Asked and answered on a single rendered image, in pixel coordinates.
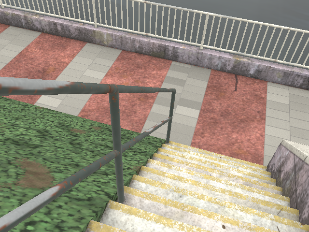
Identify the stairs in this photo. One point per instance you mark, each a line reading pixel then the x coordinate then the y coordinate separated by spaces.
pixel 187 189

